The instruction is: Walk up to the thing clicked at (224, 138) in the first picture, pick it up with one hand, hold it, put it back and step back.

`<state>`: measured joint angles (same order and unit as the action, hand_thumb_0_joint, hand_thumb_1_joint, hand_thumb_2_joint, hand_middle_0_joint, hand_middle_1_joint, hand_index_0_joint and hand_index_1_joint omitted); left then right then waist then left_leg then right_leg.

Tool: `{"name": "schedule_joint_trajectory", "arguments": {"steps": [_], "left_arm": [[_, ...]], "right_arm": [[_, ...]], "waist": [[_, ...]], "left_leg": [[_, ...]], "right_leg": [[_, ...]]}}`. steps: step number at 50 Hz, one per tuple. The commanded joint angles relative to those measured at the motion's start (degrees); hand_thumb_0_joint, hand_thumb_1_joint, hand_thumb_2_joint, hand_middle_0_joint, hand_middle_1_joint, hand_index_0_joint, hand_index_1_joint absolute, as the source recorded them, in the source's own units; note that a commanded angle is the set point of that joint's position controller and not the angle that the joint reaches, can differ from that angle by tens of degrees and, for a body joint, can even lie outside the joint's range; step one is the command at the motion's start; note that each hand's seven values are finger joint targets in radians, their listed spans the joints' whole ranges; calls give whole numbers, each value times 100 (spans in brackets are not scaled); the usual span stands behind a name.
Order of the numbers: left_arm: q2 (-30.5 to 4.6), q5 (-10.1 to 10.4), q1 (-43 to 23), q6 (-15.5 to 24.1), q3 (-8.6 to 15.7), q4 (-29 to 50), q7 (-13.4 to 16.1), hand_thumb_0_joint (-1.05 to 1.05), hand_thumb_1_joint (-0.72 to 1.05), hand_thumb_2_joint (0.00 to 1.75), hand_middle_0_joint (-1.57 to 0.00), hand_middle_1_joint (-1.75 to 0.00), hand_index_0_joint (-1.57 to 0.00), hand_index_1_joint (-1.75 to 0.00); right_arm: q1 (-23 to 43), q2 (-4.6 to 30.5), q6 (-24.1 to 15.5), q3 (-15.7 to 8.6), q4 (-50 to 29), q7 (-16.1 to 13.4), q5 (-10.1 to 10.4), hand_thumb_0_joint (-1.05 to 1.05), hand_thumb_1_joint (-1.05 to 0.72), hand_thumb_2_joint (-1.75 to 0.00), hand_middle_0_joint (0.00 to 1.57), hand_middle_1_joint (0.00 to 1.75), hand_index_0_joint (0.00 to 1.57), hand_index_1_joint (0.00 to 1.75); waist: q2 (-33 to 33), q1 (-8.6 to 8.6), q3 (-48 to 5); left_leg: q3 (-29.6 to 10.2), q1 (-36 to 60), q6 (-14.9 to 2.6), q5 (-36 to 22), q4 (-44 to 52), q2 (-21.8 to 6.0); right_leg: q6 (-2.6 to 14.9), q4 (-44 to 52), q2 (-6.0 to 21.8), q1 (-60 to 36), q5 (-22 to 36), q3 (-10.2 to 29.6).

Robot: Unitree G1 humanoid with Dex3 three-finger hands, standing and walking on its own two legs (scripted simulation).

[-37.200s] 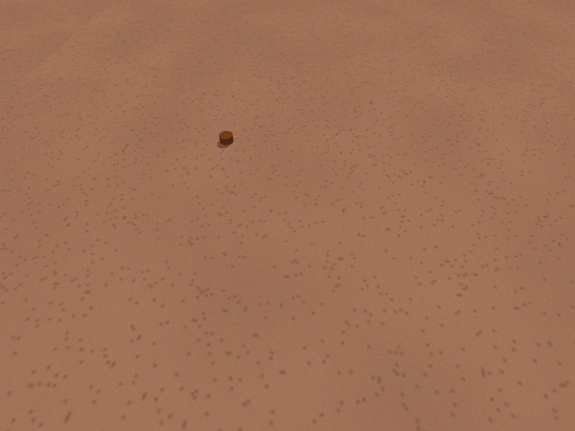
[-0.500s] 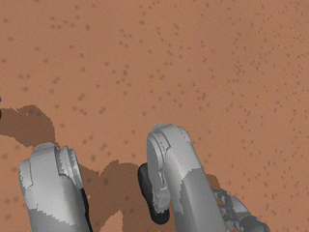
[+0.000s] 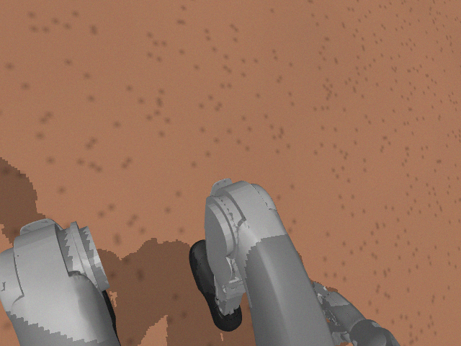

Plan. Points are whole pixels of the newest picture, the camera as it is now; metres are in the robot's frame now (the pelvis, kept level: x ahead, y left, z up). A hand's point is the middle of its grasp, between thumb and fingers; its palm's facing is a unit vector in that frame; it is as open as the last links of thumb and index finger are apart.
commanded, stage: rest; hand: left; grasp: from above
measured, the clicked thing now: out of the picture +0.40 +0.37 -0.25
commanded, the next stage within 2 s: open in 0.60 s
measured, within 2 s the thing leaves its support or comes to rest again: rests again in 0.46 s
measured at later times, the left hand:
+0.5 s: hand out of the picture +0.39 +0.35 -0.24, palm faces -0.43 -0.18 -0.89, open 9.0 cm
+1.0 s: hand out of the picture +0.39 +0.35 -0.24, palm faces -0.40 -0.17 -0.90, open 10.9 cm
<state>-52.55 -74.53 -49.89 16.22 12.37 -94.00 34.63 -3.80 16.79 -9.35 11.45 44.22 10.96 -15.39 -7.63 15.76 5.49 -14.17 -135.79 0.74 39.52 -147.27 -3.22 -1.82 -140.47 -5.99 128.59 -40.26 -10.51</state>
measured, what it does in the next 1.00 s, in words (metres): stands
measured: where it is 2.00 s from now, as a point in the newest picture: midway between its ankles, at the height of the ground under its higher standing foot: (166, 322)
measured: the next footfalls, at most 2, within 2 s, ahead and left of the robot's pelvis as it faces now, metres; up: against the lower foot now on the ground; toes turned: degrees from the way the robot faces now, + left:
none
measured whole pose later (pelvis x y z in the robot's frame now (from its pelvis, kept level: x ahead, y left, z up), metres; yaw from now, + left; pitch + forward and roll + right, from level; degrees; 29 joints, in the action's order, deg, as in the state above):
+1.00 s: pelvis +0.00 +0.01 +0.00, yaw -2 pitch +23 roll -14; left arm -55.9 -72.8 -51.3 15.4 8.2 -97.7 39.4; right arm -1.7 18.9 -15.3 16.6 42.0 15.2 -17.0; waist -10.1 17.2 8.2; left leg -16.7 -133.8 0.1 40.3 -148.4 -3.3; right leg -2.9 -139.1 -7.0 125.4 -40.0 -12.3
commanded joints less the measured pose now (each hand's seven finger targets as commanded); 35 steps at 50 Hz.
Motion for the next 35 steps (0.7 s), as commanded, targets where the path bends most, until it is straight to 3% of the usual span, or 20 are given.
{"name": "schedule_joint_trajectory", "arguments": {"steps": [1,4,6,8,12,14,15,16,18,19,20,21,22,24,26,28,29,30,34,35], "left_arm": [[-1421,125,-1462,12,-93,648,411,0,50,71,-82,-75,-86,-70],[-1409,125,-1372,-45,-80,602,504,0,51,70,-84,-73,-88,-69],[-1434,70,-1605,-75,-187,535,541,0,55,72,-86,-76,-90,-72],[-1349,121,-1540,-128,-229,430,584,0,51,69,-85,-73,-89,-69],[-1759,122,-1427,-181,139,601,720,0,52,72,-86,-72,-89,-69],[-1677,149,-1335,-235,140,423,723,0,51,72,-85,-73,-88,-70],[-1270,173,-1333,-281,-252,145,665,0,51,71,-86,-72,-89,-69],[-1263,241,-1522,-276,-298,283,633,0,51,67,-84,-73,-88,-69],[-1371,334,-1392,-324,-257,251,581,0,45,66,-81,-72,-85,-68],[-1513,375,-1478,-313,-151,389,581,0,46,69,-81,-72,-85,-68],[-1429,334,-1463,-345,-330,287,543,0,46,69,-83,-72,-86,-68],[-1484,351,-1590,-323,-306,366,527,0,48,67,-84,-71,-87,-67],[-1700,334,-1540,-306,-117,431,542,0,46,69,-84,-69,-87,-66],[-1601,422,-1468,-256,-112,373,528,0,46,70,-85,-68,-87,-66],[-1812,397,-1252,-208,128,271,576,0,46,68,-83,-70,-86,-67],[-1631,367,-1513,-145,-162,325,499,0,45,67,-83,-68,-85,-65],[-1784,359,-1427,-129,-32,339,505,0,43,66,-82,-68,-84,-65],[-1693,328,-1540,-115,-177,311,466,0,43,66,-81,-67,-83,-64],[-1905,308,-1437,-39,-44,211,526,0,51,69,-88,-68,-90,-65],[-1790,318,-1369,-24,-136,198,533,0,52,69,-88,-67,-90,-64]], "right_arm": [[-827,1663,-108,-465,19,3,-10,0,-89,-89,20,30,20,30],[-764,1704,-146,-427,-5,39,-29,0,-89,-89,20,30,20,30],[-743,1756,-221,-414,-28,114,-44,0,-89,-89,20,30,20,30],[-684,1779,-257,-389,9,157,-19,0,-89,-89,20,30,20,30],[-724,1858,-350,-339,-113,225,-49,0,-89,-90,20,30,20,30],[-717,1824,-371,-326,-84,263,-102,0,-89,-90,20,30,20,30],[-689,1755,-402,-293,-23,297,-87,0,-90,-90,20,30,20,30],[-668,1748,-425,-301,-43,308,-94,0,-89,-90,20,30,20,30],[-644,1759,-441,-285,-101,303,-34,0,-90,-90,20,30,20,30],[-699,1847,-462,-276,-161,305,-53,0,-89,-90,20,30,20,30],[-685,1801,-479,-250,-126,322,-34,0,-90,-90,20,30,20,30],[-668,1863,-504,-256,-219,335,-42,0,-90,-90,20,30,20,30],[-740,1950,-516,-267,-220,335,-40,0,-90,-90,20,30,20,30],[-654,1876,-519,-235,-248,329,-4,0,-90,-90,20,30,20,30],[-764,1924,-492,-229,-174,300,-32,0,-90,-90,20,30,20,30],[-665,1874,-505,-185,-229,318,-45,0,-90,-90,20,30,20,30],[-656,1895,-477,-202,-190,299,-58,0,-90,-90,20,30,20,30],[-683,1904,-499,-171,-235,308,-55,0,-90,-90,20,30,20,30],[-697,1897,-498,-53,-187,317,-90,0,-90,-90,20,30,20,30],[-620,1976,-481,-129,-203,297,-79,0,-89,-90,20,30,20,30]], "waist": [[2697,8,-3652],[2823,-8,-3685],[2919,134,-3581],[2958,124,-3452],[2914,88,-3635],[2913,90,-3573],[2906,164,-3340],[2887,211,-3377],[2999,81,-3385],[2842,150,-3514],[2909,134,-3418],[2757,238,-3424],[2734,238,-3527],[2663,181,-3519],[2640,159,-3519],[2758,279,-3378],[2716,222,-3500],[2772,332,-3376],[2661,302,-3274],[2619,278,-3226]], "left_leg": [[650,2778,-134,-763,1402,-33],[600,2986,-94,-903,1486,-42],[563,3049,-69,-951,1428,-61],[517,3098,-45,-1015,1477,-73],[607,3039,-89,-1412,1339,-74],[610,2925,-95,-1315,1362,-99],[613,2845,-84,-1095,1362,-79],[569,2808,-102,-945,1397,-99],[554,2880,-100,-924,1445,-89],[515,2902,-109,-1000,1437,-88],[543,2903,-116,-942,1395,-89],[521,2855,-139,-971,1335,-104],[525,2958,-128,-1145,1323,-100],[506,2878,-130,-1166,1319,-109],[497,2854,-123,-1215,1358,-114],[484,2826,-118,-1092,1341,-124],[487,2854,-127,-1152,1305,-138],[485,2884,-114,-1180,1255,-123],[468,2786,-126,-1099,1272,-143],[456,2743,-125,-953,1322,-130]], "right_leg": [[331,1390,-181,-1624,1164,-408],[325,1297,-188,-1589,1303,-525],[326,1144,-168,-1465,1411,-577],[329,1128,-165,-1408,1447,-598],[276,1226,-194,-1867,1871,-548],[282,1258,-226,-1912,1796,-523],[302,1232,-202,-1689,1567,-541],[302,1303,-237,-1701,1451,-543],[325,1318,-221,-1705,1403,-506],[294,1325,-211,-1823,1479,-585],[304,1301,-208,-1760,1431,-528],[283,1316,-215,-1802,1485,-547],[267,1303,-202,-1956,1643,-568],[274,1298,-217,-2019,1662,-549],[266,1353,-226,-2128,1700,-572],[289,1294,-219,-1997,1596,-566],[272,1344,-251,-2105,1679,-544],[263,1280,-207,-1984,1702,-594],[251,1364,-246,-2123,1635,-584],[270,1397,-244,-2011,1465,-594]]}}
